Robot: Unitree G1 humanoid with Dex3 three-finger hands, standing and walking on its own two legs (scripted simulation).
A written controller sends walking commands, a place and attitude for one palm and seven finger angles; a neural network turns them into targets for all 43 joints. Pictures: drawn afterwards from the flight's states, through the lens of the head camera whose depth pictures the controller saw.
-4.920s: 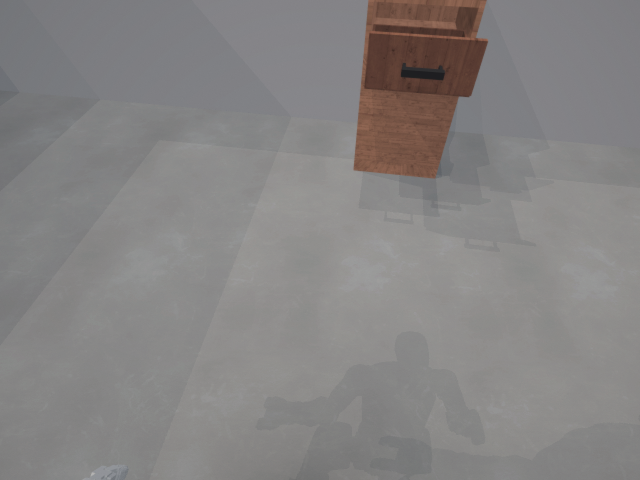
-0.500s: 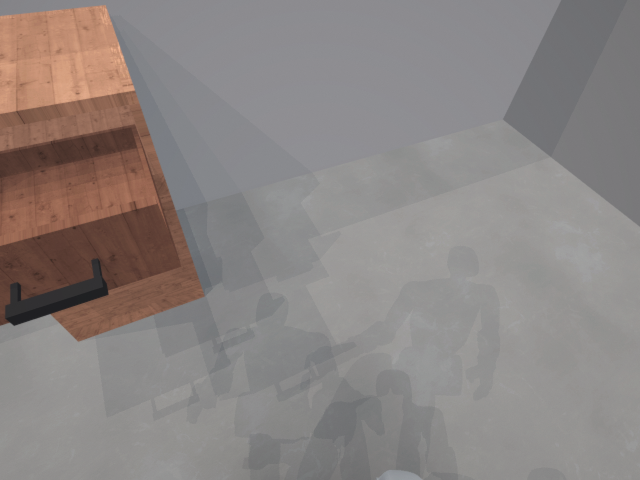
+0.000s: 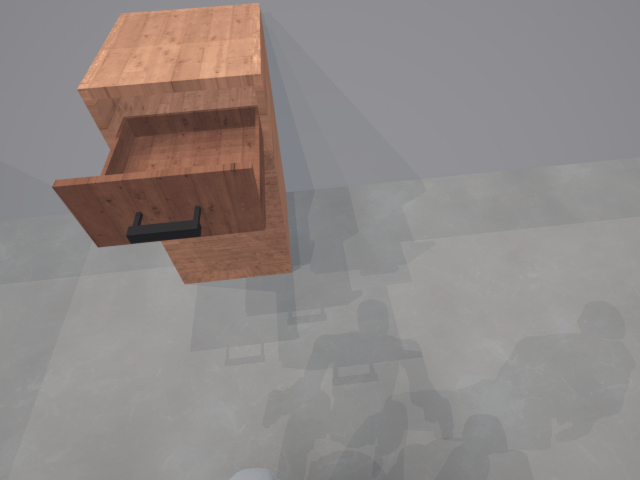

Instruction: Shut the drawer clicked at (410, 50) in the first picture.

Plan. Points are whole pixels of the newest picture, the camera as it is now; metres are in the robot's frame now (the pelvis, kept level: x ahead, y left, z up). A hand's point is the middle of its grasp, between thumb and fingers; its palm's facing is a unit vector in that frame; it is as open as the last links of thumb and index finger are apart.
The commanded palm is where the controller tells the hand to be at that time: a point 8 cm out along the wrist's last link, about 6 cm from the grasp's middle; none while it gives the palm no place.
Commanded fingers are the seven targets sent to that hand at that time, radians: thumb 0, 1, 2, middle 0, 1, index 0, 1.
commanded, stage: turn to face it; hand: left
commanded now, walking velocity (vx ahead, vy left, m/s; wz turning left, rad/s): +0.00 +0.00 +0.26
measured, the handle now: (166, 222) +0.57 +0.35 -0.09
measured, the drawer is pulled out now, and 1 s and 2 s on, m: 0.30 0.30 0.30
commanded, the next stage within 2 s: take the last steps up to it in 0.08 s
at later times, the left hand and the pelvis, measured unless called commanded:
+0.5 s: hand out of the picture +0.01 +0.22 -0.17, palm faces +0.17 -0.95 -0.25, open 7.4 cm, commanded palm none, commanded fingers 0.00 0.90 0.90 -0.20 -0.30 -0.20 -0.30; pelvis +0.00 +0.02 -0.01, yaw +8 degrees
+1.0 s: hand out of the picture +0.01 +0.27 -0.19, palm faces +0.24 -0.96 -0.15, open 7.4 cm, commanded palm none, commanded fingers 0.00 0.90 0.90 -0.20 -0.30 -0.20 -0.30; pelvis +0.11 +0.12 -0.01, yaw +9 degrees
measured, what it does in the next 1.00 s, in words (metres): steps to the left: left foot, then right foot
